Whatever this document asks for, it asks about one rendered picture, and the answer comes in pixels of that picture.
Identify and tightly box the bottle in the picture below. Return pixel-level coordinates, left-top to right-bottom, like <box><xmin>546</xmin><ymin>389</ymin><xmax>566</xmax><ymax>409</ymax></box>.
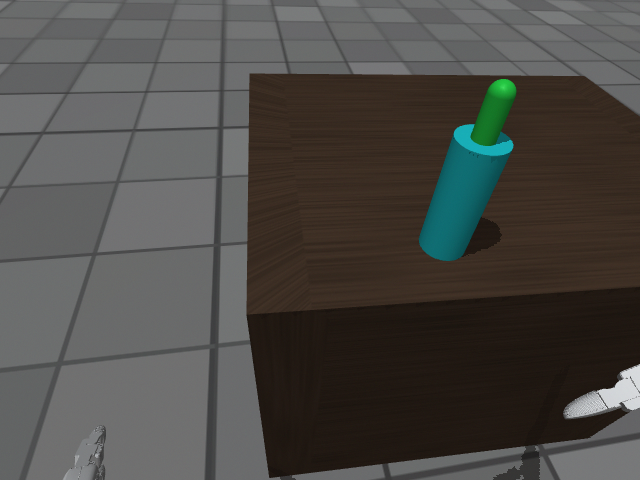
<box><xmin>419</xmin><ymin>79</ymin><xmax>517</xmax><ymax>261</ymax></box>

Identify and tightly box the right robot hand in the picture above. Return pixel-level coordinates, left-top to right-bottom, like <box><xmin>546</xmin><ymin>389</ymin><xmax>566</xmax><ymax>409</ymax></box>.
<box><xmin>563</xmin><ymin>364</ymin><xmax>640</xmax><ymax>419</ymax></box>

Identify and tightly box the left robot hand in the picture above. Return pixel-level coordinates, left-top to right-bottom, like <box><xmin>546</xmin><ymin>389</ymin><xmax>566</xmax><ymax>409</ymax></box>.
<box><xmin>63</xmin><ymin>425</ymin><xmax>106</xmax><ymax>480</ymax></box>

